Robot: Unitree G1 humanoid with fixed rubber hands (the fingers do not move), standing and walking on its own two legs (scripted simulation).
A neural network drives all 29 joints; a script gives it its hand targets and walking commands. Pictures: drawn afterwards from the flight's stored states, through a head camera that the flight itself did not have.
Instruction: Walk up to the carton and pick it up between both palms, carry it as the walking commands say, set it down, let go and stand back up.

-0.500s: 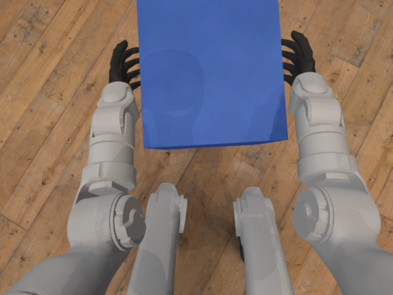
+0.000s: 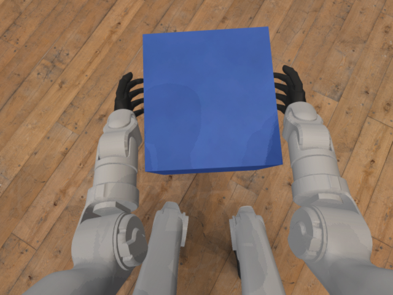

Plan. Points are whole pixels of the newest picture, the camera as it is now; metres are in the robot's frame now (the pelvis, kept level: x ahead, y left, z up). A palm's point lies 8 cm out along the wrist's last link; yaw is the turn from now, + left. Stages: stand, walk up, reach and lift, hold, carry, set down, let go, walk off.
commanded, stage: reach and lift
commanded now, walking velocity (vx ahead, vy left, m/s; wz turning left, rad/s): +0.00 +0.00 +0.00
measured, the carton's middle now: (207, 112) +0.49 +0.01 -0.13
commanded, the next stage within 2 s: none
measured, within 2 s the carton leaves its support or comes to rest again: neither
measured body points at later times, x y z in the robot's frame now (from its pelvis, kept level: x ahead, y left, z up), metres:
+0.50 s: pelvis +0.02 +0.00 +0.07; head +0.21 +0.00 +0.48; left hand +0.45 +0.18 +0.02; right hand +0.47 -0.15 +0.01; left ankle +0.10 +0.15 -0.53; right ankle +0.09 -0.14 -0.53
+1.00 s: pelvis +0.05 +0.00 +0.14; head +0.19 +0.00 +0.56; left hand +0.43 +0.18 +0.09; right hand +0.45 -0.15 +0.09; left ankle +0.10 +0.15 -0.53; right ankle +0.09 -0.14 -0.53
